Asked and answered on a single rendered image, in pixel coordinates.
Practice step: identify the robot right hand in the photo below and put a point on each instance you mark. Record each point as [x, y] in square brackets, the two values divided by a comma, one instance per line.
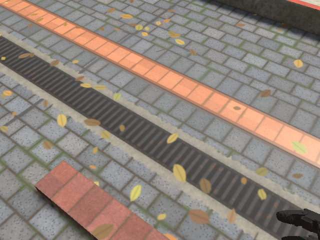
[306, 218]

